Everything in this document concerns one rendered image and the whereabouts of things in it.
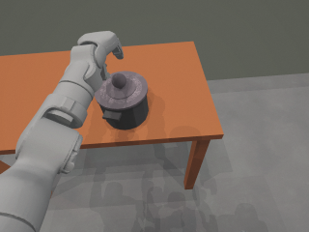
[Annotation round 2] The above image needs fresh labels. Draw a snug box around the robot left upper arm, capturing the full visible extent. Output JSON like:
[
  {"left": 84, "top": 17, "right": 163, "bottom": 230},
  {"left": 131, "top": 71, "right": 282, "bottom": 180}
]
[{"left": 0, "top": 117, "right": 83, "bottom": 232}]

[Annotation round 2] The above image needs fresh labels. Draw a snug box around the pot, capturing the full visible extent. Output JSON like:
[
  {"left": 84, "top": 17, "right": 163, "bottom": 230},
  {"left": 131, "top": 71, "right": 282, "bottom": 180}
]
[{"left": 100, "top": 95, "right": 149, "bottom": 131}]

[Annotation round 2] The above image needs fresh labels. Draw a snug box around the left robot forearm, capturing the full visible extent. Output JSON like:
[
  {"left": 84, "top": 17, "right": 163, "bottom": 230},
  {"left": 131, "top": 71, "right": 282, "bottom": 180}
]
[{"left": 14, "top": 39, "right": 107, "bottom": 160}]

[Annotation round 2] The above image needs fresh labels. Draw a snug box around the table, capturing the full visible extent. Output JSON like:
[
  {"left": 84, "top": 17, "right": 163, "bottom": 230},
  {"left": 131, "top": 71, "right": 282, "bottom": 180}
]
[{"left": 0, "top": 41, "right": 224, "bottom": 198}]

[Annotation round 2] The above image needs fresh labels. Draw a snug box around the robot left hand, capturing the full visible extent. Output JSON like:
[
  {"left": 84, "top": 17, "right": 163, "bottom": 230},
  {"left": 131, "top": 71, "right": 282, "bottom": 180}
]
[{"left": 77, "top": 31, "right": 124, "bottom": 81}]

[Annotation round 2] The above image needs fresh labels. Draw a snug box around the lid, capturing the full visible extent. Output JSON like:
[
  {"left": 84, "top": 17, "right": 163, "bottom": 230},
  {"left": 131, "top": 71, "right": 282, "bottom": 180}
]
[{"left": 95, "top": 71, "right": 148, "bottom": 111}]

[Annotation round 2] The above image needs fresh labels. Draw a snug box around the knob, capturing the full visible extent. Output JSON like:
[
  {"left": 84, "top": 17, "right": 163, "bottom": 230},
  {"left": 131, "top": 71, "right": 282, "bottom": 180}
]
[{"left": 111, "top": 73, "right": 126, "bottom": 89}]

